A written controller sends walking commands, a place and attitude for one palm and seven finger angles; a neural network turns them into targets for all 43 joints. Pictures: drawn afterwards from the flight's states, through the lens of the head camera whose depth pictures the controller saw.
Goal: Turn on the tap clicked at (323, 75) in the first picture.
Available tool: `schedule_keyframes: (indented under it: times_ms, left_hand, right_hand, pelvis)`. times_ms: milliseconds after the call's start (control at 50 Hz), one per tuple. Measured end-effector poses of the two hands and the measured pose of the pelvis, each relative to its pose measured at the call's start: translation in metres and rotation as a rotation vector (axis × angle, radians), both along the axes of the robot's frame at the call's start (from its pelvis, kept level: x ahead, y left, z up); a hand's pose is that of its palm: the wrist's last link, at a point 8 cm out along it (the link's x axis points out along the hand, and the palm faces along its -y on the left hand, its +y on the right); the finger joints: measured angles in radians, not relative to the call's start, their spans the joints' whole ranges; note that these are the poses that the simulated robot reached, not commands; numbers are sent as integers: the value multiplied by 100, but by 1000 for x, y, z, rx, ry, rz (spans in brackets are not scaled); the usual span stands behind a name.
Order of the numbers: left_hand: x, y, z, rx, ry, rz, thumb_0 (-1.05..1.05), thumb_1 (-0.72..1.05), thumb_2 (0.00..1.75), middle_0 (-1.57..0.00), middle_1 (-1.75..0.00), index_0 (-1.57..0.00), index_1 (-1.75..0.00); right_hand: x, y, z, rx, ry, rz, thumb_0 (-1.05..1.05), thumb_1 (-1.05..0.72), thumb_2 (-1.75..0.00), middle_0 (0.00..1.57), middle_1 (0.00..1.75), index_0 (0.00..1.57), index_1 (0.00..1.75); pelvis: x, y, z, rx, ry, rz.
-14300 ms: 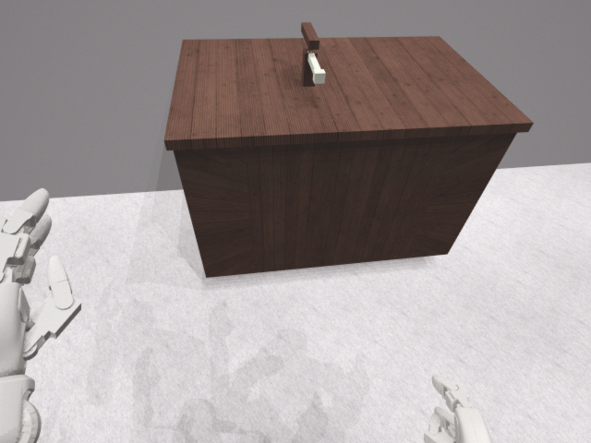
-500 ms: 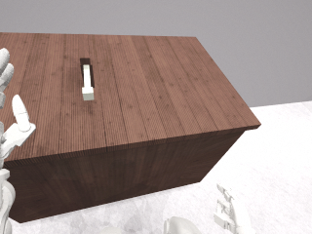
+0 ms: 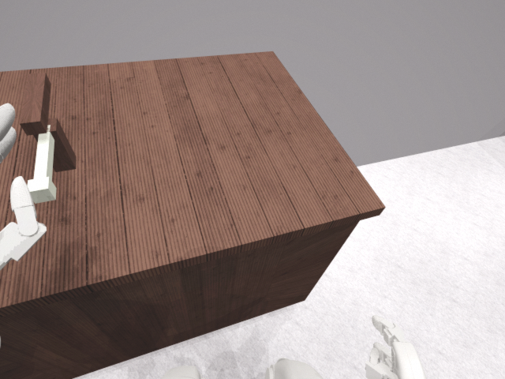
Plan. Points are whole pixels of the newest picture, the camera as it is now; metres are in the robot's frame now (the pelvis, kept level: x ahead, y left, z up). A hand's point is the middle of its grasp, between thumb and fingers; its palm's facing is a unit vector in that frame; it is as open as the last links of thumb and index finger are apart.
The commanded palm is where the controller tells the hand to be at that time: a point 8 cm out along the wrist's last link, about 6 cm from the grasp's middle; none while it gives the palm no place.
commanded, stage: come to a stop and stand still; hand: left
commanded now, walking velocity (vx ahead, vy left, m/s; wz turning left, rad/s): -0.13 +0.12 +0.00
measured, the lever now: (42, 190) +0.35 +0.35 +0.08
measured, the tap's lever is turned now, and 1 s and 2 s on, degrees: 0 0 0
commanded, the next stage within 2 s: look again from close up in 0.92 s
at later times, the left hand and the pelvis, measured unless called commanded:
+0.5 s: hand (88, 228) +0.22 +0.19 +0.20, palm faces +0.47 -0.79 -0.39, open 7.4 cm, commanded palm +0.16 +0.23 +0.20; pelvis +0.02 -0.06 +0.03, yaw +3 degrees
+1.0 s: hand (70, 221) +0.23 +0.22 +0.19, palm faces +0.46 -0.82 -0.34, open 7.4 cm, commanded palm +0.17 +0.25 +0.20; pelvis +0.02 -0.04 +0.03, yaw +2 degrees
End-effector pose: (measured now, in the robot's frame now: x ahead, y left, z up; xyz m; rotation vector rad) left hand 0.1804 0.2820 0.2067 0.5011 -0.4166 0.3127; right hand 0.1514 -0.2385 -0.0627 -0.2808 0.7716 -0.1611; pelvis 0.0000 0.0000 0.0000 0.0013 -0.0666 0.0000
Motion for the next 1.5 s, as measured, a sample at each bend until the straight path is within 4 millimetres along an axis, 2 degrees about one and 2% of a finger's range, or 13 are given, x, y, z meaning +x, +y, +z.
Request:
schedule_keyframes:
  times_ms: [140,220,300,500,580,720,880,1020,1080,1140,1300,1440,1500]
  left_hand:
    - [13,-26,28,37,-28,78,1,89,90,-21,-30,-22,-31]
    - [16,-47,14,11,55,108,1,89,90,-21,-30,-21,-30]
    - [16,-60,-1,-64,151,124,1,89,90,-21,-30,-22,-31]
    - [-4,-54,8,-54,98,153,1,89,90,-22,-30,-22,-31]
    - [-12,-43,9,-49,60,149,1,89,90,-21,-30,-22,-31]
    - [-16,-22,-3,-93,97,190,1,89,90,-21,-30,-22,-31]
    - [-3,-29,-2,-137,71,155,1,89,90,-21,-30,-21,-30]
    - [9,-27,-3,-113,111,135,1,89,90,-21,-30,-21,-30]
    - [26,-2,14,29,53,150,1,88,90,-22,-30,-22,-31]
    - [35,13,16,-7,25,179,1,89,90,-21,-30,-22,-31]
    - [32,-35,-15,-73,160,-6,1,89,90,-21,-30,-21,-30]
    - [35,-2,-5,-57,75,88,1,88,90,-22,-30,-22,-31]
    - [35,1,4,-83,10,101,1,89,90,-21,-30,-22,-31]
  right_hand:
    - [17,-14,5,105,-40,48,1,-90,-89,20,30,20,30]
    - [33,-28,-6,137,-70,54,1,-90,-89,20,30,20,30]
    - [38,-41,0,131,-58,51,1,-90,-89,20,30,20,30]
    - [43,-61,19,14,-35,88,1,-90,-89,20,30,20,30]
    - [42,-56,20,8,-53,68,1,-90,-89,20,30,20,30]
    - [35,-25,20,60,-89,80,1,-90,-89,20,30,20,30]
    - [27,2,12,117,-62,115,1,-90,-89,20,30,20,30]
    - [26,-4,12,107,-34,94,1,-90,-89,20,30,21,30]
    - [25,-9,10,66,-9,136,1,-90,-89,20,30,20,30]
    - [24,-14,11,77,-15,120,1,-90,-89,20,30,20,30]
    - [31,-16,9,97,-52,59,1,-90,-89,20,30,20,30]
    - [56,-4,20,71,-74,105,1,-90,-89,20,30,20,30]
    - [69,2,27,69,-113,134,1,-90,-89,20,30,20,30]
  pelvis:
    - [21,-34,14,-11,19,21]
    - [26,-49,11,-13,10,23]
    - [26,-57,22,26,26,23]
    - [19,-60,26,32,65,60]
    - [13,-51,23,18,46,54]
    - [13,-40,23,7,28,39]
    - [16,-36,25,3,19,36]
    - [22,-36,28,-6,37,29]
    - [17,-40,25,-5,47,41]
    - [17,-38,25,1,49,22]
    - [37,-24,24,1,45,19]
    - [44,-26,24,-7,37,37]
    - [44,-24,24,-11,34,35]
